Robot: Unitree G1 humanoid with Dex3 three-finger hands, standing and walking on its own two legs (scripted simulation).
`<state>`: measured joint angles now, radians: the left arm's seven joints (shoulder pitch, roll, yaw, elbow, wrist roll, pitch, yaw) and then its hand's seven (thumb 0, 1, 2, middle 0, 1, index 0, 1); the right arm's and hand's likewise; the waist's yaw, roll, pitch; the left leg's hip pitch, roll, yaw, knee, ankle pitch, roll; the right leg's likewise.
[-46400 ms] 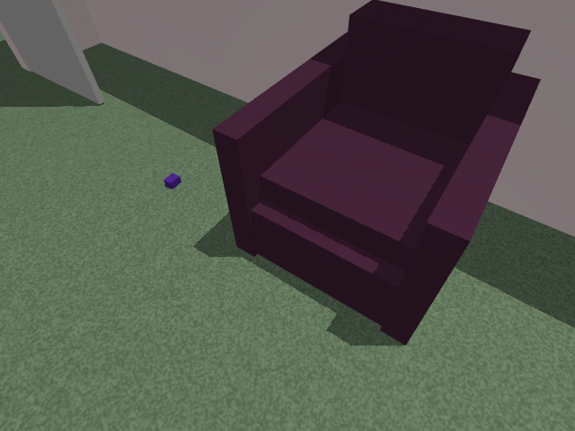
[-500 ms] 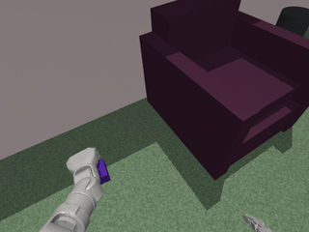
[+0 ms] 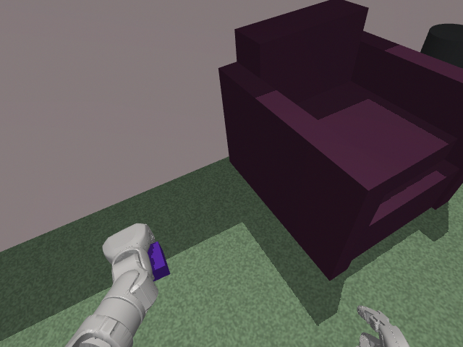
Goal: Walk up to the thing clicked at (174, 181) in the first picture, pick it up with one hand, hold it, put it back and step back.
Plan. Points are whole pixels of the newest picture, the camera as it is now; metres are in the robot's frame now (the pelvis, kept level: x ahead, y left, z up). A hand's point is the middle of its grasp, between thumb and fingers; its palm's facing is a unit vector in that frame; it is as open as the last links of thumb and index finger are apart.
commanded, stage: hold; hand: left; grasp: from above
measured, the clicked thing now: (153, 262) +0.32 +0.20 -0.09
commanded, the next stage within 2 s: crouch in 1.24 s
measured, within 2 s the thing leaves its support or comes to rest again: neither
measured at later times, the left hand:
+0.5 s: hand (135, 266) +0.28 +0.21 -0.02, palm faces -0.35 -0.25 -0.91, open 9.0 cm
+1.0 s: hand (133, 255) +0.30 +0.21 -0.01, palm faces -0.37 -0.23 -0.90, open 9.0 cm
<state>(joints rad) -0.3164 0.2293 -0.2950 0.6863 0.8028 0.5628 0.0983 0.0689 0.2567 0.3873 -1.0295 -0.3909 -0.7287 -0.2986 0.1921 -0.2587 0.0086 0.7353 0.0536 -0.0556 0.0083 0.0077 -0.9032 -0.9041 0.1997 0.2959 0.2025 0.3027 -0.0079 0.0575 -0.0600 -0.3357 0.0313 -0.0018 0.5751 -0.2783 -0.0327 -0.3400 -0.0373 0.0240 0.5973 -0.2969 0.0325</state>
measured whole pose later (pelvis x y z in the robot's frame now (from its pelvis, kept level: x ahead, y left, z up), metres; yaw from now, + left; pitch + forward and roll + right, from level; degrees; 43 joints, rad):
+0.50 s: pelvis +0.00 +0.00 +0.00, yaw +0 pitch +0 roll +1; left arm -0.26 0.26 -0.32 0.54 0.82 0.60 0.01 0.07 0.25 0.40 -1.05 -0.41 -0.72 -0.30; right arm 0.17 -0.26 0.02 0.71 0.06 -0.06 -0.01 0.01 -0.91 -0.91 0.20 0.30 0.20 0.30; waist 0.01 0.07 -0.04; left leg -0.29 0.03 0.00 0.54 -0.26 -0.03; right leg -0.30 -0.04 0.02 0.57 -0.28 0.03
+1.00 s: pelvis +0.00 +0.00 +0.01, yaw -1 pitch +0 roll +1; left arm -0.30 0.28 -0.33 0.51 0.85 0.61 -0.08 0.07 0.26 0.40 -1.09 -0.40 -0.73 -0.28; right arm 0.17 -0.25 0.02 0.69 0.06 -0.05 -0.04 0.01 -0.91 -0.91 0.20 0.30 0.20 0.30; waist 0.03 0.07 -0.04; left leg -0.25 0.03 0.01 0.50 -0.25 -0.03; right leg -0.27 -0.04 0.03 0.53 -0.27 0.03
